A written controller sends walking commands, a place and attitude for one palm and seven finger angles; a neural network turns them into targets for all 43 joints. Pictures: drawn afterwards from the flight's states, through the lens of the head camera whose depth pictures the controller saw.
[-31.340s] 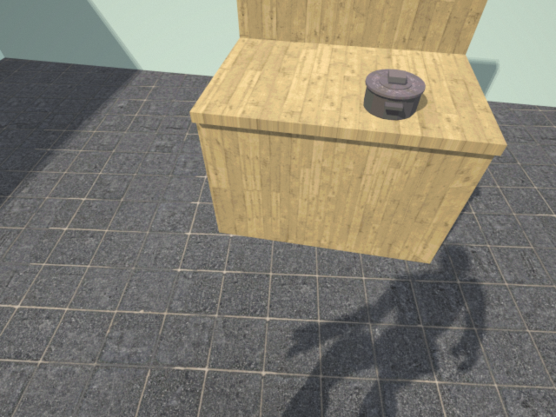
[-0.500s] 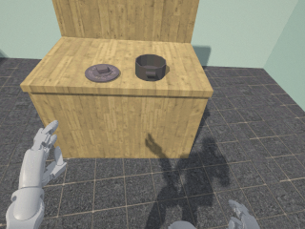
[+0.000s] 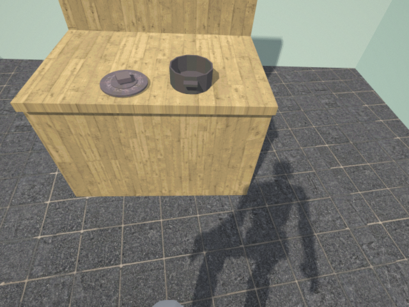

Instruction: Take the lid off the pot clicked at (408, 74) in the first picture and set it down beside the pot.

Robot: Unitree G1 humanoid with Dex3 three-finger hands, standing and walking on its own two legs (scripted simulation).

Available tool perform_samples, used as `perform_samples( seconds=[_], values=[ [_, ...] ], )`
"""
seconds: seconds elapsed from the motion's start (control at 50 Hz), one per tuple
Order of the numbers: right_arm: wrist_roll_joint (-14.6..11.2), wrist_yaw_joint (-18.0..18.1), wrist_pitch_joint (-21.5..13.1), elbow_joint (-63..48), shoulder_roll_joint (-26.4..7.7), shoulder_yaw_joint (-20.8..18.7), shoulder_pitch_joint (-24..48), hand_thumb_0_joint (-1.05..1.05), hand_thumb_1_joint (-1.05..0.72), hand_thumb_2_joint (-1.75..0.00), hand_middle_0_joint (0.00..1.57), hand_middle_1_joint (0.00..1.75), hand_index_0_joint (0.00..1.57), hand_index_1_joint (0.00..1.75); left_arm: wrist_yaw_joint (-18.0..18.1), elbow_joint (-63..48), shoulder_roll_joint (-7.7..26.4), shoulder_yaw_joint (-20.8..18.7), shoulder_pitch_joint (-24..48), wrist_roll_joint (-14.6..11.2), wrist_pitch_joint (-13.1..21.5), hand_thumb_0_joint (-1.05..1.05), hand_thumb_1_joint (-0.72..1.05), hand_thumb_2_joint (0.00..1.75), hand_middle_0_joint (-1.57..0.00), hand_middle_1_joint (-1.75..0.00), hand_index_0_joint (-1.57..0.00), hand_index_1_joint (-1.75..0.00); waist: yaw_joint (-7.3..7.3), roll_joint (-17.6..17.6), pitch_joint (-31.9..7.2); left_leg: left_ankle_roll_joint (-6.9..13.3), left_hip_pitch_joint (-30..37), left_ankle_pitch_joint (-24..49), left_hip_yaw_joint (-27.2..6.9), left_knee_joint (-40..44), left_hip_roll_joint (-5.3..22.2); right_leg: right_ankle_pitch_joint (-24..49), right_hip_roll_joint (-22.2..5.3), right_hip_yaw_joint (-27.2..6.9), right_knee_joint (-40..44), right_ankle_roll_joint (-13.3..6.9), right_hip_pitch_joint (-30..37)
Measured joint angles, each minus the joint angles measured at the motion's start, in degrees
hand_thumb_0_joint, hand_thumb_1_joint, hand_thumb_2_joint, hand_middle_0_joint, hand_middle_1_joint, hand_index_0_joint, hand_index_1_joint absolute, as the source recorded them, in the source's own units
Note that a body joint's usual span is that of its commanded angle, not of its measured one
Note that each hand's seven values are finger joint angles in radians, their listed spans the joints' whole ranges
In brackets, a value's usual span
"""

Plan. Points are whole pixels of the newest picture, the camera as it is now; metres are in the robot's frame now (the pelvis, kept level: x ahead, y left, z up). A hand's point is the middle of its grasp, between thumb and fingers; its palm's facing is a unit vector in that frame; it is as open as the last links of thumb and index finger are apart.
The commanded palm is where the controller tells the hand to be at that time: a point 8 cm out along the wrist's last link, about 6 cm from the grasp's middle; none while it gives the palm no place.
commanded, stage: stop stepping back and stand still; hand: left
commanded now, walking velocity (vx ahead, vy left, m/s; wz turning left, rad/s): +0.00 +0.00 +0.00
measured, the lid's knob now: (123, 77) +0.91 +0.31 -0.05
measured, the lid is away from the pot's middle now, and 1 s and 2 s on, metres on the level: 0.27 0.27 0.27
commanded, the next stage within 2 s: let the arm hang, fingers relaxed in 0.84 s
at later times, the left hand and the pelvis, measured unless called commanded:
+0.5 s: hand out of the picture +0.16 +0.19 -0.16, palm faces +0.00 -0.98 -0.19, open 7.3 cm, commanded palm none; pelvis +0.10 +0.02 +0.01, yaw -1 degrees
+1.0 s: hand (108, 289) +0.20 +0.21 -0.15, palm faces -0.03 -0.97 -0.26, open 7.4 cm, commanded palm none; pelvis +0.12 +0.02 +0.02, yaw -2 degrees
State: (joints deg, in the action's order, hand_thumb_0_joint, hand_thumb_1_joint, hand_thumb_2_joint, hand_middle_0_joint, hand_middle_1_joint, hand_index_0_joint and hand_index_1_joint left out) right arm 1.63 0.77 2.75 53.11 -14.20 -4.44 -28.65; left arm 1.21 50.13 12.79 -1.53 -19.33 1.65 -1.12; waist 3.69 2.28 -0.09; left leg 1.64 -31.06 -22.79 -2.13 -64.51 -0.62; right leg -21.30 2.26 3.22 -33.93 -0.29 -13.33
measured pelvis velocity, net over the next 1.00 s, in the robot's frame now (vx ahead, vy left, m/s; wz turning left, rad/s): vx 0.12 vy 0.02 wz -0.03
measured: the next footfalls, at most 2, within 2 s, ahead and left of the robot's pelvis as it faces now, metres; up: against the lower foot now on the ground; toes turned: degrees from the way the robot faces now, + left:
left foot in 0.16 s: +0.10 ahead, +0.12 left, +0.00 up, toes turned +0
right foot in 0.34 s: +0.09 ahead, -0.11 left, +0.00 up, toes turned -2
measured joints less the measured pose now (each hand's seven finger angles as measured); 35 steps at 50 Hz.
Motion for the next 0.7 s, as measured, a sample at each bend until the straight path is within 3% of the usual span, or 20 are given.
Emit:
perform_samples(
  seconds=[0.04,0.08,0.14,0.16,0.2,0.26,0.32,0.36,0.44,0.54,0.7],
  values=[
    [-0.2,-0.5,0.0,0.0,1.0,0.2,1.5,0.01,-0.91,-0.9,0.19,0.3,0.2,0.3,0.8,1.6,-0.5,-0.4,-0.4,0.1,0.5,0.0,0.93,0.9,-0.2,-0.3,-0.2,-0.3,-0.09,-0.2,-0.8,-0.2,-0.6,1.2,1.0,-1.8,0.8,0.3,0.0,-0.2,1.9,0.0,1.5],
    [-0.5,-0.7,-0.5,-0.5,2.3,0.5,3.4,0.01,-0.91,-0.9,0.19,0.3,0.2,0.3,1.1,3.1,-1.0,-0.6,-0.1,0.3,0.8,0.0,0.92,0.9,-0.2,-0.3,-0.2,-0.3,-0.18,-1.0,-1.2,-0.3,0.9,0.5,1.8,3.0,1.9,0.7,-0.4,-0.7,3.7,0.2,2.7],
    [-0.8,-0.9,-2.3,-1.7,4.1,1.2,6.0,0.01,-0.91,-0.9,0.19,0.3,0.2,0.3,0.6,4.3,-1.8,-0.5,1.1,0.0,1.0,0.0,0.92,0.9,-0.2,-0.3,-0.2,-0.3,-0.65,-2.3,-1.1,-0.3,7.2,2.4,2.4,21.1,2.9,-0.4,-1.7,-1.6,3.0,1.1,3.0],
    [-0.7,-0.9,-3.2,-2.2,4.2,1.5,6.5,0.0,-0.91,-0.9,0.19,0.3,0.2,0.3,0.3,4.2,-2.3,-0.4,1.3,-0.3,1.0,0.0,0.91,0.9,-0.2,-0.3,-0.2,-0.3,-0.93,-1.9,-1.2,0.7,8.6,3.7,1.5,25.7,3.0,-1.8,-1.7,-1.7,0.4,0.8,1.7],
    [-0.4,-0.5,-3.7,-1.6,5.5,1.9,8.9,0.0,-0.91,-0.9,0.2,0.3,0.2,0.3,-0.4,4.9,-2.4,-0.2,2.5,-0.9,0.6,0.0,0.91,0.9,-0.2,-0.3,-0.2,-0.3,-1.41,-3.4,-0.6,0.9,8.7,3.4,3.2,24.7,1.8,-7.0,-2.9,-3.1,-6.9,0.0,-1.6],
    [0.0,0.4,-4.1,-0.8,6.7,1.7,10.7,0.0,-0.93,-0.9,0.2,0.3,0.2,0.3,-0.7,6.0,-2.0,-0.1,4.5,-1.0,-0.1,0.0,0.92,0.9,-0.2,-0.3,-0.2,-0.3,-1.35,-4.3,-0.2,0.6,11.5,4.2,4.3,28.0,0.6,-8.1,-2.9,-3.7,-12.6,-0.4,-5.1],
    [-0.3,0.6,-4.3,0.7,6.3,1.9,11.0,0.0,-0.94,-0.9,0.2,0.3,0.21,0.3,-0.7,5.5,-2.0,0.2,6.5,-1.2,0.9,0.0,0.93,0.9,-0.2,-0.3,-0.2,-0.3,-1.93,-3.7,0.7,0.2,14.3,5.2,3.4,31.1,-0.1,-1.5,-2.5,-3.4,-4.0,-0.2,-3.7],
    [-0.9,0.4,-3.9,2.0,6.2,2.1,11.4,0.0,-0.93,-0.9,0.2,0.3,0.21,0.3,-0.2,5.0,-1.8,0.2,6.8,-1.2,2.4,0.0,0.92,0.9,-0.2,-0.3,-0.2,-0.3,-2.62,-4.5,1.1,-0.1,15.1,4.1,3.4,30.4,-1.0,3.7,-2.8,-4.9,0.7,0.2,-1.8],
    [-1.2,0.0,-2.8,4.4,5.6,1.7,12.1,0.0,-0.92,-0.9,0.2,0.3,0.2,0.3,0.3,6.5,-2.7,0.8,6.2,-1.1,2.5,0.0,0.92,0.9,-0.2,-0.3,-0.2,-0.3,-2.64,-3.0,0.1,-0.1,17.8,2.8,2.6,32.0,-0.5,1.4,-2.3,-4.3,2.7,0.8,1.3],
    [-1.3,0.6,-3.5,5.5,6.0,1.9,13.4,0.0,-0.93,-0.9,0.2,0.3,0.2,0.3,1.0,8.1,-2.8,0.6,6.0,-1.4,2.1,0.0,0.92,0.9,-0.2,-0.3,-0.2,-0.3,-2.46,-3.6,1.2,0.2,20.2,2.4,3.4,34.5,-0.5,1.3,-2.3,-5.2,4.9,0.9,3.2],
    [-2.1,1.9,-2.4,5.8,6.0,1.8,14.6,0.0,-0.92,-0.9,0.2,0.3,0.2,0.3,1.7,8.2,-2.4,0.6,7.6,-1.8,0.5,0.0,0.92,0.9,-0.2,-0.3,-0.2,-0.3,-2.23,-3.0,3.4,0.5,22.1,5.9,3.6,37.1,-0.4,5.8,-2.6,-3.6,4.5,0.6,3.5]
  ],
)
